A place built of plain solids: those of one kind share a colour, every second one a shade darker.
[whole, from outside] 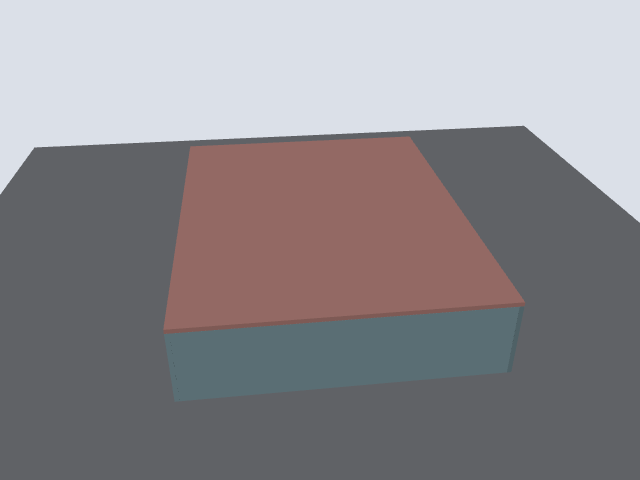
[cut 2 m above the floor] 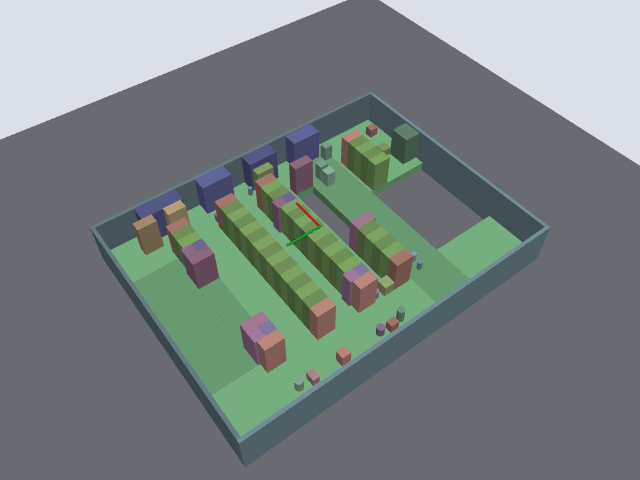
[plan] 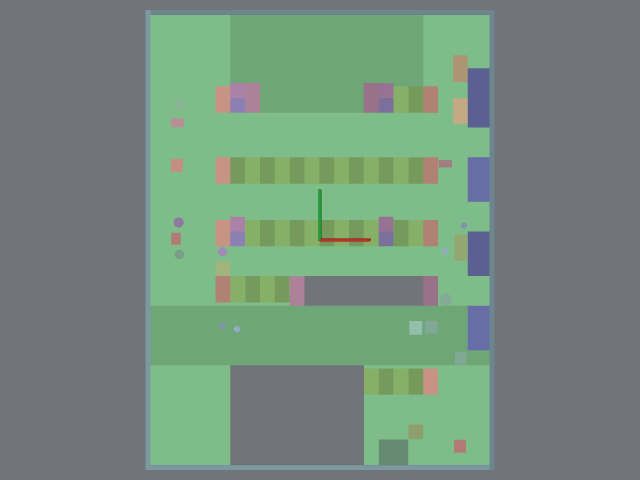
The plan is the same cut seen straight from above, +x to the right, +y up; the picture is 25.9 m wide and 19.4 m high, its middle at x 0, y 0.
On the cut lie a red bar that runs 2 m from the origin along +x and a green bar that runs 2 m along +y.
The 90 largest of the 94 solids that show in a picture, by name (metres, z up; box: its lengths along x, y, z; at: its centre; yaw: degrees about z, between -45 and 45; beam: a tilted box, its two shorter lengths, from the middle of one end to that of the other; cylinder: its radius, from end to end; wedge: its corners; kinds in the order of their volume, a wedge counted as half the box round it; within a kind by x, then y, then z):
{
 "floor_1": {"box": [3.22, 18.2, 0.62], "at": [-5.24, 0.0, 0.26]},
 "floor_2": {"box": [4.42, 14.16, 0.62], "at": [-4.64, 2.02, 0.26]},
 "floor_3": {"box": [6.22, 10.2, 0.62], "at": [-3.74, 0.04, 0.26]},
 "floor_4": {"box": [4.2, 1.2, 0.62], "at": [-0.33, 5.74, 0.26]},
 "floor_5": {"box": [13.7, 2.4, 0.62], "at": [0.0, -3.86, 0.26]},
 "floor_6": {"box": [13.7, 6.6, 0.62], "at": [0.0, 1.84, 0.26]},
 "floor_7": {"box": [13.7, 2.76, 0.62], "at": [0.0, 7.72, 0.26]},
 "floor_8": {"box": [5.08, 6.44, 0.62], "at": [4.31, -5.88, 0.26]},
 "floor_9": {"box": [5.08, 10.56, 0.62], "at": [4.31, 3.82, 0.26]},
 "floor_10": {"box": [2.68, 18.2, 0.62], "at": [5.51, 0.0, 0.26]},
 "roof_1": {"box": [14.1, 18.6, 0.2], "at": [0.0, 0.0, 3.54]},
 "rack_1": {"box": [0.6, 1.07, 2.1], "at": [-3.33, -1.99, 1.62]},
 "rack_2": {"box": [0.6, 1.07, 2.1], "at": [-3.33, 2.81, 1.62]},
 "rack_3": {"box": [0.6, 1.07, 2.1], "at": [-2.73, -1.99, 1.62]},
 "rack_4": {"box": [0.6, 1.07, 2.1], "at": [-2.73, 0.28, 1.62]},
 "rack_5": {"box": [0.6, 1.07, 2.1], "at": [-2.73, 2.81, 1.62]},
 "rack_6": {"box": [0.6, 1.07, 2.1], "at": [-2.13, -1.99, 1.62]},
 "rack_7": {"box": [0.6, 1.07, 2.1], "at": [-2.13, 0.28, 1.62]},
 "rack_8": {"box": [0.6, 1.07, 2.1], "at": [-2.13, 2.81, 1.62]},
 "rack_9": {"box": [0.6, 1.07, 2.1], "at": [-1.53, -1.99, 1.62]},
 "rack_10": {"box": [0.6, 1.07, 2.1], "at": [-1.53, 0.28, 1.62]},
 "rack_11": {"box": [0.6, 1.07, 2.1], "at": [-1.53, 2.81, 1.62]},
 "rack_12": {"box": [0.6, 1.07, 2.1], "at": [-0.93, 0.28, 1.62]},
 "rack_13": {"box": [0.6, 1.07, 2.1], "at": [-0.93, 2.81, 1.62]},
 "rack_14": {"box": [0.6, 1.07, 2.1], "at": [-0.33, 0.28, 1.62]},
 "rack_15": {"box": [0.6, 1.07, 2.1], "at": [-0.33, 2.81, 1.62]},
 "rack_16": {"box": [0.6, 1.07, 2.1], "at": [0.27, 0.28, 1.62]},
 "rack_17": {"box": [0.6, 1.07, 2.1], "at": [0.27, 2.81, 1.62]},
 "rack_18": {"box": [0.6, 1.07, 2.1], "at": [0.87, 0.28, 1.62]},
 "rack_19": {"box": [0.6, 1.07, 2.1], "at": [0.87, 2.81, 1.62]},
 "rack_20": {"box": [0.6, 1.07, 2.1], "at": [1.47, 0.28, 1.62]},
 "rack_21": {"box": [0.6, 1.07, 2.1], "at": [1.47, 2.81, 1.62]},
 "rack_22": {"box": [0.6, 1.07, 2.1], "at": [2.07, -5.72, 1.62]},
 "rack_23": {"box": [0.6, 1.07, 2.1], "at": [2.07, 0.28, 1.62]},
 "rack_24": {"box": [0.6, 1.07, 2.1], "at": [2.07, 2.81, 1.62]},
 "rack_25": {"box": [0.6, 1.07, 2.1], "at": [2.67, -5.72, 1.62]},
 "rack_26": {"box": [0.6, 1.07, 2.1], "at": [2.67, 2.81, 1.62]},
 "rack_27": {"box": [0.6, 1.07, 2.1], "at": [3.27, -5.72, 1.62]},
 "rack_28": {"box": [0.6, 1.07, 2.1], "at": [3.27, 0.28, 1.62]},
 "rack_29": {"box": [0.6, 1.07, 2.1], "at": [3.27, 2.81, 1.62]},
 "rack_30": {"box": [0.6, 1.07, 2.1], "at": [3.27, 5.68, 1.62]},
 "rack_31": {"box": [0.6, 1.07, 2.1], "at": [3.87, -5.72, 1.62]},
 "rack_32": {"box": [0.6, 1.07, 2.1], "at": [3.87, 0.28, 1.62]},
 "rack_33": {"box": [0.6, 1.07, 2.1], "at": [3.87, 2.81, 1.62]},
 "rack_34": {"box": [0.6, 1.07, 2.1], "at": [3.87, 5.68, 1.62]},
 "wall_1": {"box": [0.2, 18.6, 3.49], "at": [-6.95, 0.0, 1.69]},
 "wall_2": {"box": [13.7, 0.2, 3.49], "at": [0.0, -9.2, 1.69]},
 "wall_3": {"box": [13.7, 0.2, 3.49], "at": [0.0, 9.2, 1.69]},
 "wall_4": {"box": [0.2, 18.6, 3.49], "at": [6.95, 0.0, 1.69]},
 "cooler_1": {"box": [0.88, 1.8, 1.96], "at": [6.41, -3.56, 1.55]},
 "cooler_2": {"box": [0.88, 1.8, 2.03], "at": [6.41, -0.56, 1.58]},
 "cooler_3": {"box": [0.88, 1.8, 2.05], "at": [6.41, 2.44, 1.59]},
 "cooler_4": {"box": [0.88, 2.4, 1.97], "at": [6.41, 5.74, 1.55]},
 "endcab_1": {"box": [0.6, 1.07, 2.1], "at": [-3.93, -1.99, 1.62]},
 "endcab_2": {"box": [0.6, 1.07, 2.1], "at": [-3.93, 0.28, 1.62]},
 "endcab_3": {"box": [0.6, 1.07, 2.1], "at": [-3.93, 2.81, 1.62]},
 "endcab_4": {"box": [0.6, 1.07, 2.1], "at": [-3.93, 5.68, 1.62]},
 "endcab_5": {"box": [0.6, 1.07, 2.1], "at": [4.47, -5.72, 1.62]},
 "endcab_6": {"box": [0.6, 1.07, 2.1], "at": [4.47, 0.28, 1.62]},
 "endcab_7": {"box": [0.6, 1.07, 2.1], "at": [4.47, 2.81, 1.62]},
 "endcab_8": {"box": [0.6, 1.07, 2.1], "at": [4.47, 5.68, 1.62]},
 "barcab_1": {"box": [0.6, 1.2, 2.1], "at": [-2.73, 5.74, 1.62]},
 "barcab_2": {"box": [0.6, 1.2, 2.1], "at": [-0.93, -2.06, 1.62]},
 "barcab_3": {"box": [0.6, 1.2, 2.1], "at": [2.07, 5.74, 1.62]},
 "barcab_4": {"box": [0.6, 1.2, 2.1], "at": [4.47, -2.06, 1.62]},
 "column_1": {"box": [0.6, 0.6, 2.87], "at": [-3.33, 0.64, 2.0]},
 "column_2": {"box": [0.6, 0.6, 2.87], "at": [-3.33, 6.04, 2.0]},
 "column_3": {"box": [0.6, 0.6, 2.87], "at": [2.67, 0.64, 2.0]},
 "column_4": {"box": [0.6, 0.6, 2.87], "at": [2.67, 6.04, 2.0]},
 "blank_1": {"box": [0.6, 0.6, 2.1], "at": [-3.33, 0.04, 1.62]},
 "blank_2": {"box": [0.6, 0.6, 2.1], "at": [-3.33, 5.44, 1.62]},
 "blank_3": {"box": [0.6, 0.6, 2.1], "at": [2.67, 0.04, 1.62]},
 "blank_4": {"box": [0.6, 0.6, 2.1], "at": [2.67, 5.44, 1.62]},
 "sparerack_1": {"box": [0.6, 1.04, 2.0], "at": [5.67, 5.21, 1.57]},
 "sparerack_2": {"box": [0.6, 1.08, 2.0], "at": [5.67, 6.93, 1.57]},
 "power_1": {"box": [1.2, 1.04, 1.89], "at": [2.97, -8.58, 1.51]},
 "lift_1": {"box": [0.52, 1.06, 1.61], "at": [5.69, -0.31, 1.37]},
 "cart_1": {"box": [0.53, 0.56, 0.97], "at": [3.87, -3.56, 1.05]},
 "cart_2": {"box": [0.5, 0.53, 1.05], "at": [4.5, -3.53, 1.09]},
 "cart_3": {"box": [0.46, 0.51, 0.96], "at": [5.69, -4.79, 1.05]},
 "panelstack_1": {"box": [0.6, 0.6, 0.68], "at": [-3.93, -1.16, 0.91]},
 "panelstack_2": {"box": [0.6, 0.6, 0.52], "at": [3.87, -7.76, 0.83]},
 "carton_1": {"box": [0.4, 0.5, 0.54], "at": [-5.82, 0.05, 0.84]},
 "carton_2": {"box": [0.47, 0.52, 0.73], "at": [-5.79, 3.02, 0.93]},
 "carton_3": {"box": [0.49, 0.53, 0.57], "at": [5.66, -8.33, 0.85]},
 "case_1": {"box": [0.52, 0.38, 0.52], "at": [-5.75, 4.75, 0.83]},
 "case_2": {"box": [0.55, 0.31, 0.5], "at": [5.06, 3.08, 0.82]},
 "bin_1": {"cylinder": 0.19, "from": [-5.68, -0.58, 0.57], "to": [-5.68, -0.58, 1.37]},
 "bin_2": {"cylinder": 0.21, "from": [-5.67, 5.47, 0.57], "to": [-5.67, 5.47, 1.21]},
 "reel_1": {"cylinder": 0.25, "from": [5.08, -2.41, 0.57], "to": [5.08, -2.41, 1.15]}
}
